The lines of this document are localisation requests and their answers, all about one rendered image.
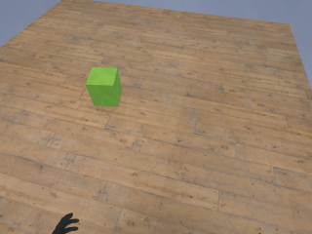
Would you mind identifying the left robot hand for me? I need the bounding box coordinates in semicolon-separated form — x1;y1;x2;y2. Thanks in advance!
52;213;79;234

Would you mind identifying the carton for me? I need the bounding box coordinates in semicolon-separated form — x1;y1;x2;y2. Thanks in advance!
86;67;122;107

